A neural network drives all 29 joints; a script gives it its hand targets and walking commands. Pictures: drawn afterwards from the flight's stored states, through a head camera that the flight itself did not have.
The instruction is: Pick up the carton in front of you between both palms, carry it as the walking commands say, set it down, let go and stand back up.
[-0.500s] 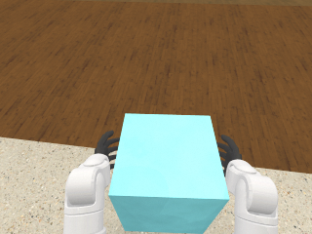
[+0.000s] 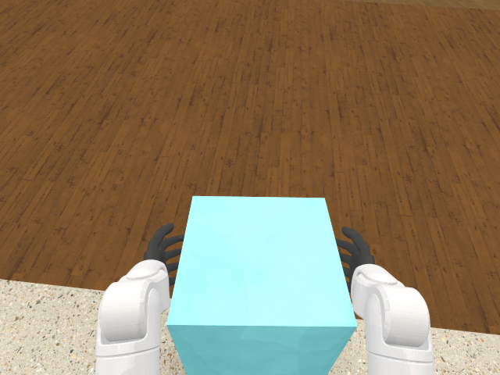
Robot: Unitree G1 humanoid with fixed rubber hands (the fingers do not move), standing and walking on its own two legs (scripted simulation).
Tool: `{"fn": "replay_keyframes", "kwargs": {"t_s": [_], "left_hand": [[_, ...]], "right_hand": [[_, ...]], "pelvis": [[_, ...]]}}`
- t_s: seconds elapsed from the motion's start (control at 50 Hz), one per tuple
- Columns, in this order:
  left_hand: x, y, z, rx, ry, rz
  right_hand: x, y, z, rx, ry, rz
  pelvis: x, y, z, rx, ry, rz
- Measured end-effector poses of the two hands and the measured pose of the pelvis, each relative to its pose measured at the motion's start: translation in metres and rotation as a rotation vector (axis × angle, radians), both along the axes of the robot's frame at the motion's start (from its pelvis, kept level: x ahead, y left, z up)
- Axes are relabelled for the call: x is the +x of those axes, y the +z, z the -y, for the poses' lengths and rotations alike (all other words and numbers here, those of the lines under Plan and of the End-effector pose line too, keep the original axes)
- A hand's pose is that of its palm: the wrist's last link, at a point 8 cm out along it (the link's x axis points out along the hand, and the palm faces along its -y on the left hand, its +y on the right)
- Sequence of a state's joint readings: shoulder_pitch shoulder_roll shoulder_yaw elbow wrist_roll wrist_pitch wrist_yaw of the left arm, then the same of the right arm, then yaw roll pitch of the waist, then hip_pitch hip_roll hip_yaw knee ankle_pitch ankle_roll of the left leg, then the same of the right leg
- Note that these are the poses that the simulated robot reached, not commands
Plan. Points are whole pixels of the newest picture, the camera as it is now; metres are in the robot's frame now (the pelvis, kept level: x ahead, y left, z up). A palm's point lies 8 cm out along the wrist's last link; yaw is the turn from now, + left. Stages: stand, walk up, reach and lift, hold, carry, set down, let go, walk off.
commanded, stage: carry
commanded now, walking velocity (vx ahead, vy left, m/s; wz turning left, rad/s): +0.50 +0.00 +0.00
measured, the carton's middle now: (257, 294) +0.26 +0.00 +0.00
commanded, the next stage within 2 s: none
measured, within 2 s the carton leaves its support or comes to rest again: neither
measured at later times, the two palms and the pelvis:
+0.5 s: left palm (197, 107) +0.61 +0.13 +0.14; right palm (335, 110) +0.63 -0.17 +0.13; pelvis +0.28 -0.03 +0.00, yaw +3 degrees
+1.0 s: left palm (197, 74) +0.77 +0.16 +0.13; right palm (315, 76) +0.78 -0.14 +0.13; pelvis +0.39 -0.01 +0.02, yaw +2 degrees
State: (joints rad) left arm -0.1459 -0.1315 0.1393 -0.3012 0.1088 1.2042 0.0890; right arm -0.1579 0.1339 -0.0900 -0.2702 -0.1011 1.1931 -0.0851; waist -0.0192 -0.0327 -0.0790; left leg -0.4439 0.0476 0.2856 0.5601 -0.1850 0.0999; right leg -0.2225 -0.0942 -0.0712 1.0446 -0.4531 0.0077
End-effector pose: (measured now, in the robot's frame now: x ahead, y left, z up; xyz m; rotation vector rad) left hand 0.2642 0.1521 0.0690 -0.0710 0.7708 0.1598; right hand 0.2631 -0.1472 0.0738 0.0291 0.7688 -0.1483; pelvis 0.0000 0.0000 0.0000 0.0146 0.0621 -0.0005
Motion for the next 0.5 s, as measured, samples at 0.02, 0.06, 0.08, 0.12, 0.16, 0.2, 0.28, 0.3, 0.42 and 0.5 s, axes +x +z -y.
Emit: {"fn": "replay_keyframes", "kwargs": {"t_s": [0.02, 0.06, 0.08, 0.12, 0.16, 0.2, 0.28, 0.3, 0.42, 0.5], "left_hand": [[0.012, -0.001, 0.0, 0.003, -0.012, -0.02], [0.036, 0.001, 0.0, 0.004, -0.033, -0.04], [0.048, 0.003, 0.001, 0.004, -0.04, -0.041], [0.073, 0.009, 0.001, 0.003, -0.049, -0.028], [0.098, 0.015, 0.0, 0.003, -0.048, -0.007], [0.123, 0.021, 0.0, 0.003, -0.038, 0.019], [0.178, 0.032, 0.001, 0.002, -0.002, 0.085], [0.193, 0.036, 0.003, 0.003, 0.008, 0.106], [0.294, 0.056, 0.017, 0.06, 0.03, 0.208], [0.346, 0.067, 0.019, 0.094, 0.017, 0.154]], "right_hand": [[0.008, -0.001, 0.0, 0.001, -0.01, -0.02], [0.027, 0.001, 0.0, -0.001, -0.028, -0.041], [0.037, 0.004, 0.0, -0.003, -0.034, -0.041], [0.06, 0.01, 0.0, -0.007, -0.04, -0.029], [0.086, 0.017, 0.0, -0.009, -0.038, -0.008], [0.115, 0.024, -0.001, -0.01, -0.028, 0.018], [0.18, 0.035, 0.001, -0.005, 0.003, 0.084], [0.197, 0.037, 0.003, 0.0, 0.009, 0.105], [0.308, 0.045, 0.017, 0.033, 0.051, 0.209], [0.363, 0.055, 0.019, 0.025, 0.072, 0.157]], "pelvis": [[0.011, 0.005, -0.003, -0.007, -0.004, -0.003], [0.033, 0.013, -0.006, -0.018, -0.008, -0.009], [0.045, 0.017, -0.008, -0.025, -0.008, -0.012], [0.069, 0.023, -0.009, -0.036, -0.004, -0.016], [0.095, 0.027, -0.008, -0.043, 0.001, -0.018], [0.122, 0.028, -0.006, -0.047, 0.006, -0.017], [0.178, 0.022, 0.004, -0.039, 0.009, -0.002], [0.192, 0.019, 0.007, -0.034, 0.011, 0.004], [0.261, -0.007, 0.024, -0.036, 0.034, 0.028], [0.282, 0.001, 0.027, -0.03, 0.047, 0.016]]}}
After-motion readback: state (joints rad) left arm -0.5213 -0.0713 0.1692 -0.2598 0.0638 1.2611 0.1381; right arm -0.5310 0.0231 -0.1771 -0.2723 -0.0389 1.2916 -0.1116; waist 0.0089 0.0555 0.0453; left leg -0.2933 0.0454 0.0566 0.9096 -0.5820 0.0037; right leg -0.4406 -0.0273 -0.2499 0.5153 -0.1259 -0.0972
